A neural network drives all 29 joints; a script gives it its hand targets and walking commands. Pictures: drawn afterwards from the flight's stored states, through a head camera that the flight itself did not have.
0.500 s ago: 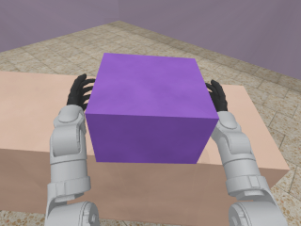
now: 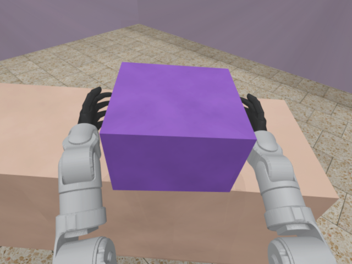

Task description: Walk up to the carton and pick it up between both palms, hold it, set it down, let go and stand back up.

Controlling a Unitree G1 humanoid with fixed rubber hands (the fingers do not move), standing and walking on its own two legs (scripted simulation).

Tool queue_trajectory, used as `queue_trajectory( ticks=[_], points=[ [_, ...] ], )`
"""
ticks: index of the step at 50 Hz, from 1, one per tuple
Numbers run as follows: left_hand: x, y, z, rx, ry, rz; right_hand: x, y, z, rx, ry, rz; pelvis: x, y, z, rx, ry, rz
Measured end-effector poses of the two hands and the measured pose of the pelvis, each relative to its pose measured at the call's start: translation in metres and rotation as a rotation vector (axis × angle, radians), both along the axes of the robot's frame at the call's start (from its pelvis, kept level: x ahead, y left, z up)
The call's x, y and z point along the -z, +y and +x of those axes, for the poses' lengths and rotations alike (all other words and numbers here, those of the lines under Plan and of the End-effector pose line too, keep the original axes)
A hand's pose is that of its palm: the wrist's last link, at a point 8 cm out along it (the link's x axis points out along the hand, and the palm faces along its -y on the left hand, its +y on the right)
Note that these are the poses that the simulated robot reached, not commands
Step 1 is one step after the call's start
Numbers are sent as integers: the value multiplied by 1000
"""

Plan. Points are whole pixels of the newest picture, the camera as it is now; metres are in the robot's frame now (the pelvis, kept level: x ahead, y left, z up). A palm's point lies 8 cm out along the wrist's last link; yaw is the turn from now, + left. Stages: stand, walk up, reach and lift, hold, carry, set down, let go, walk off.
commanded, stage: hold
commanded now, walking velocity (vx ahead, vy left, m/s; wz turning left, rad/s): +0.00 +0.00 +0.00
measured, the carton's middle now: (174, 125) +0.40 +0.00 +0.14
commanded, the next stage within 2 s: none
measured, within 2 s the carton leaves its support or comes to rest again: neither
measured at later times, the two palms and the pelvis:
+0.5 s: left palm (87, 127) +0.35 +0.18 +0.19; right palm (254, 127) +0.35 -0.18 +0.17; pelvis +0.00 +0.00 +0.00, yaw +0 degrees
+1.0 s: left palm (88, 126) +0.35 +0.18 +0.19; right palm (255, 127) +0.35 -0.18 +0.17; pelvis +0.00 +0.00 +0.00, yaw +0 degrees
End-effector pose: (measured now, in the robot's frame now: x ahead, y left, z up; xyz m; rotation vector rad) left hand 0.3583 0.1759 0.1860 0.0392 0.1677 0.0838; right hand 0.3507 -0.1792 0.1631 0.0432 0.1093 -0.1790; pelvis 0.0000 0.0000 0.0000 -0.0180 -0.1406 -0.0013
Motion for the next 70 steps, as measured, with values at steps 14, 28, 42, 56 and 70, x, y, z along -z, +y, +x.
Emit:
queue_trajectory(
  ticks=[14,28,42,56,70],
  points=[
    [0,-1,0,0,-2,2,0,-1,0,0,-2,0,0,0,0,1,0,0],
    [0,5,-7,-20,-11,-11,-7,4,1,-20,-12,-10,0,-2,0,0,-9,1],
    [0,2,-4,-11,-12,-6,-6,1,0,-13,-14,-10,0,-1,0,3,-7,1],
    [1,3,-5,-15,-12,-7,-6,3,1,-16,-15,-10,0,-1,1,3,-6,0],
    [1,3,-5,-13,-12,-6,-6,2,0,-14,-16,-10,0,0,1,3,-7,0]
  ],
)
